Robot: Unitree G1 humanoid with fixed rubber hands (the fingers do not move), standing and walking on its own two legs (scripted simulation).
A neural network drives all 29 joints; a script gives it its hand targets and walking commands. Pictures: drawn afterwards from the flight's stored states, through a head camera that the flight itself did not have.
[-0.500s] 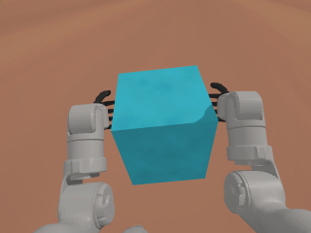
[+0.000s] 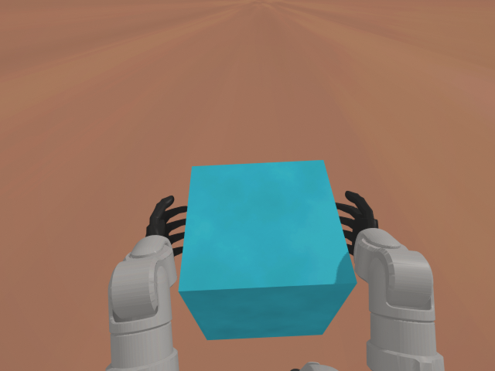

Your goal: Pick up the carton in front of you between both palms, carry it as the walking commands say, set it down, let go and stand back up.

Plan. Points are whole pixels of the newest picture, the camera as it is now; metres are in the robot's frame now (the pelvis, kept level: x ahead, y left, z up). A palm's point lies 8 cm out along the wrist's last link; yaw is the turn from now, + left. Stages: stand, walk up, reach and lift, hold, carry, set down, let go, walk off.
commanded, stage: carry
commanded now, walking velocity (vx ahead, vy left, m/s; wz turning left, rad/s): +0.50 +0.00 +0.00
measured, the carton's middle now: (261, 256) +0.30 -0.01 +0.02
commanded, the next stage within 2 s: none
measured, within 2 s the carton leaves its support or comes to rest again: neither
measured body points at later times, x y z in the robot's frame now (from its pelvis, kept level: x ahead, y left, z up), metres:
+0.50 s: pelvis +0.32 -0.04 +0.00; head +0.30 -0.05 +0.45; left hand +0.59 +0.13 +0.10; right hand +0.61 -0.18 +0.09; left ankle +0.47 +0.13 -0.70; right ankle +0.20 -0.10 -0.74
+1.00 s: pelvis +0.68 -0.05 -0.01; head +0.63 -0.05 +0.43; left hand +0.93 +0.11 +0.07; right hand +0.95 -0.19 +0.07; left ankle +0.53 +0.08 -0.74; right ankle +0.80 -0.15 -0.74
